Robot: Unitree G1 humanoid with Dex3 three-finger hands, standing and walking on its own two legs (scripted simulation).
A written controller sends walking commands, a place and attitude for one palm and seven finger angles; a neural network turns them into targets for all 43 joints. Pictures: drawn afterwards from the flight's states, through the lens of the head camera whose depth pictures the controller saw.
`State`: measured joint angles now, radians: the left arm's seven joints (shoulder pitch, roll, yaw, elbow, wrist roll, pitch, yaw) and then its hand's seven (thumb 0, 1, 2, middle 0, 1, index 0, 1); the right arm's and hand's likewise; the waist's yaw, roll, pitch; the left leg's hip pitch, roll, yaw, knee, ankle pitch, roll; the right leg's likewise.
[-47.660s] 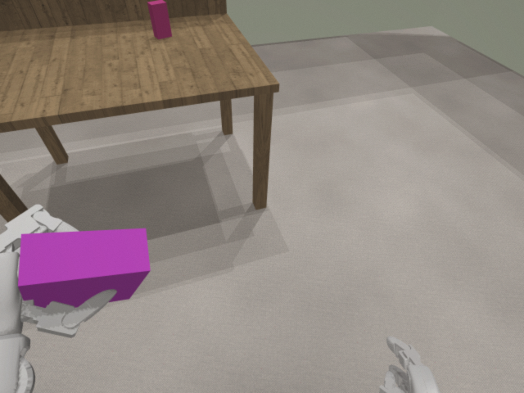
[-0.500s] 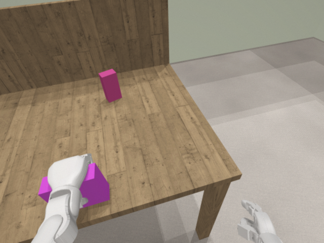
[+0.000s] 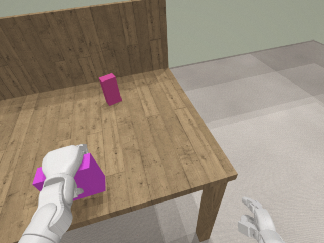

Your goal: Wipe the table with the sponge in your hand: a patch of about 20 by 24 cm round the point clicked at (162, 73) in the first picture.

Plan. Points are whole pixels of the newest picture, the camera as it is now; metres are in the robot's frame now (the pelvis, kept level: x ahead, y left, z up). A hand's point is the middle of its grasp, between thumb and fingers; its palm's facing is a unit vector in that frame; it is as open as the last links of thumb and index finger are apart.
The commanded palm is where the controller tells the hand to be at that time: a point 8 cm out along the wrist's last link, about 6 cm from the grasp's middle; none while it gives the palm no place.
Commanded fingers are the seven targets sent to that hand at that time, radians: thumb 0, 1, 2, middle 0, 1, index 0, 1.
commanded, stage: lift the sponge slowly off the table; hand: left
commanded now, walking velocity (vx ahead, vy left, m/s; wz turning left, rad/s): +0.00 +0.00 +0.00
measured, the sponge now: (76, 183) +0.25 +0.28 +0.01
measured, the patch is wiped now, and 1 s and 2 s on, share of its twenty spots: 1.00 1.00 1.00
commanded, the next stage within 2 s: bring the sponge back beside the body in 0.64 s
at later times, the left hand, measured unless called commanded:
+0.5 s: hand (67, 164) +0.26 +0.29 +0.08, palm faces +0.01 -0.11 -0.99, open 9.2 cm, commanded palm +0.24 +0.28 +0.15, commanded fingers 0.00 0.10 1.30 -1.20 -1.60 -1.20 -1.60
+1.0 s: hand (61, 164) +0.25 +0.29 +0.09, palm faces +0.04 -0.11 -0.99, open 9.2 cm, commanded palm +0.22 +0.28 +0.16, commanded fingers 0.00 0.10 1.30 -1.20 -1.60 -1.20 -1.60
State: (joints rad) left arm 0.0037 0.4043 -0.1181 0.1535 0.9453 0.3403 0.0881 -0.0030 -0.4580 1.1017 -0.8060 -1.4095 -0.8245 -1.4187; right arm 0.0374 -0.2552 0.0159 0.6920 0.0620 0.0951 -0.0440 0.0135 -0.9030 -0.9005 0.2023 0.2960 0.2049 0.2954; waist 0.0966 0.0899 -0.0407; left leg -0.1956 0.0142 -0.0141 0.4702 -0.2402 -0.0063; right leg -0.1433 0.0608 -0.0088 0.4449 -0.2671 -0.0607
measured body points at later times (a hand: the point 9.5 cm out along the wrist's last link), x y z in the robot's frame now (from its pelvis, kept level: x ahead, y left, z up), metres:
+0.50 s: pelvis +0.00 +0.01 +0.00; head -0.02 -0.03 +0.45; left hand +0.26 +0.29 +0.13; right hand +0.25 -0.20 -0.07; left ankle +0.01 +0.13 -0.74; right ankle -0.02 -0.08 -0.74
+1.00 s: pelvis +0.00 +0.01 +0.00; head -0.02 -0.02 +0.45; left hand +0.24 +0.29 +0.14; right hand +0.25 -0.18 -0.08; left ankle +0.01 +0.13 -0.74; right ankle -0.02 -0.08 -0.74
